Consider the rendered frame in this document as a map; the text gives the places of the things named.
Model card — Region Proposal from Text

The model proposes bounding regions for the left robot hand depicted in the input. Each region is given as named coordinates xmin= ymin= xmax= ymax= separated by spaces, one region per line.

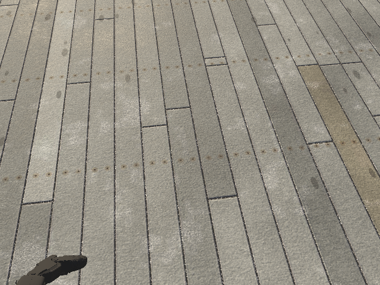
xmin=15 ymin=255 xmax=87 ymax=285

